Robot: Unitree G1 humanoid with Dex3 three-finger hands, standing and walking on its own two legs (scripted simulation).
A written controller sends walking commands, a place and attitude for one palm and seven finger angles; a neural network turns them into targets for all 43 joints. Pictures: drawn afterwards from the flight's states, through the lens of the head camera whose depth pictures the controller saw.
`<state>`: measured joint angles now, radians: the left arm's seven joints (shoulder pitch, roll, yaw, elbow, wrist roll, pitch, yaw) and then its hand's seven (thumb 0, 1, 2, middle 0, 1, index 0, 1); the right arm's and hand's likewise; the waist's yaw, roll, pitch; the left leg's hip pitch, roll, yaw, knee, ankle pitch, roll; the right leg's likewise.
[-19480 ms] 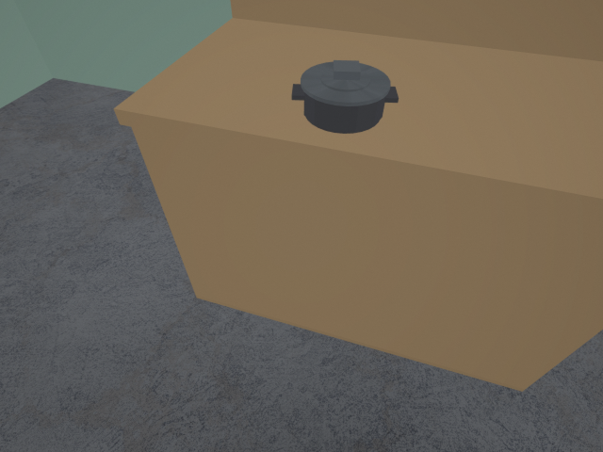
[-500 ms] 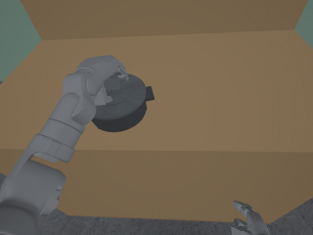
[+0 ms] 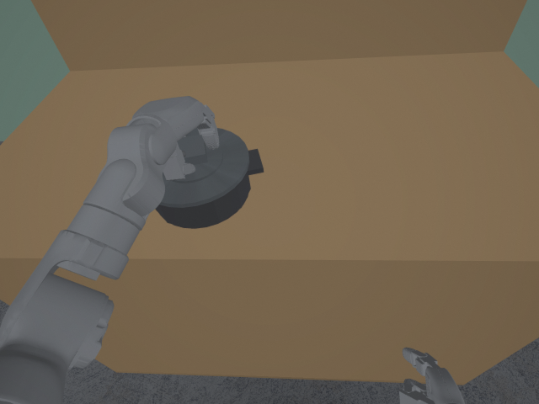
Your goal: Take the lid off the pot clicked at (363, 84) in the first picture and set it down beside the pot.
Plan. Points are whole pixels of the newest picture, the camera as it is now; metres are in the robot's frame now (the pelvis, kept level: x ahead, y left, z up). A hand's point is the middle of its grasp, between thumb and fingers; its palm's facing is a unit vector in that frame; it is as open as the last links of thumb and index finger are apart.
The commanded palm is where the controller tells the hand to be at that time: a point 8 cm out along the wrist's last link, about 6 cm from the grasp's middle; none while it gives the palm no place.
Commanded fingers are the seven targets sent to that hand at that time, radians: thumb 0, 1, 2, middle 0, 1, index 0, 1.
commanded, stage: close the fingers and squeeze the knob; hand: left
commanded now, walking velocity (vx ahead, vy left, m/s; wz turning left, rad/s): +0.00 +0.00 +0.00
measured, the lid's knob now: (188, 150) +0.45 +0.14 +0.15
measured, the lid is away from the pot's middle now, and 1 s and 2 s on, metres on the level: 0.00 0.01 0.00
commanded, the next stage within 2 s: lift the lid straight up in 0.50 s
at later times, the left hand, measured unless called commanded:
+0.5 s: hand (182, 153) +0.42 +0.14 +0.17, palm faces -0.25 -0.10 -0.96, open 7.9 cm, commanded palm +0.40 +0.15 +0.24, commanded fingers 0.00 0.36 1.28 -0.85 -0.79 -0.97 -0.86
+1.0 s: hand (182, 148) +0.42 +0.13 +0.19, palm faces -0.25 -0.07 -0.97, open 7.3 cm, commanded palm +0.40 +0.15 +0.27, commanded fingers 0.00 0.39 1.28 -0.85 -0.79 -1.00 -0.88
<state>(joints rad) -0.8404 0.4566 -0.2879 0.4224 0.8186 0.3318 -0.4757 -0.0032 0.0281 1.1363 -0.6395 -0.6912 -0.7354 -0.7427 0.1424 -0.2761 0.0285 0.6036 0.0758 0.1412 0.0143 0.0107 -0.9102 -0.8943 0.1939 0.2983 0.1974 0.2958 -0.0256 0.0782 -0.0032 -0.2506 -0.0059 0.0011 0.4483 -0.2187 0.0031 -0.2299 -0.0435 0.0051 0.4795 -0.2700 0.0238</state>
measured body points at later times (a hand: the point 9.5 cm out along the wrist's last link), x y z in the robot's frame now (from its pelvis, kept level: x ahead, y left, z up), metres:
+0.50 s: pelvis +0.00 +0.00 +0.00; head +0.01 -0.03 +0.45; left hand +0.43 +0.14 +0.23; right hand +0.15 -0.24 -0.11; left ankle +0.01 +0.12 -0.74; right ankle -0.01 -0.14 -0.74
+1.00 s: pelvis +0.00 +0.00 +0.00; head +0.01 -0.04 +0.45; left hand +0.43 +0.13 +0.24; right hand +0.17 -0.23 -0.11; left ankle +0.01 +0.12 -0.74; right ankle -0.01 -0.14 -0.74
